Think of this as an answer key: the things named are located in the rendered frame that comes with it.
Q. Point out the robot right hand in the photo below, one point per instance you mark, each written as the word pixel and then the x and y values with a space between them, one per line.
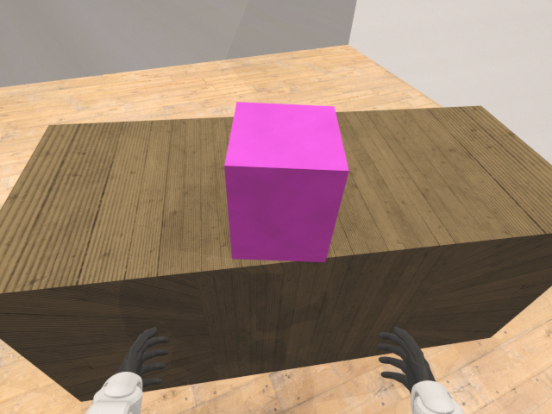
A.
pixel 413 363

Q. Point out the pedestal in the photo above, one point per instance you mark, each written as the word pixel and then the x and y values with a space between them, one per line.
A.
pixel 444 230

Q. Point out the carton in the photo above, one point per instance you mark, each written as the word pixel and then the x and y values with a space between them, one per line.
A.
pixel 285 172

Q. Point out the robot right forearm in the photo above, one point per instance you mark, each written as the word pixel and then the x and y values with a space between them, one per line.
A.
pixel 430 397

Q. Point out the robot left hand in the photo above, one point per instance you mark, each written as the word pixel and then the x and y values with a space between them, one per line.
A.
pixel 137 354

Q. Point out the robot left forearm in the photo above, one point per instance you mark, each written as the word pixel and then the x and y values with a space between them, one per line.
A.
pixel 120 394

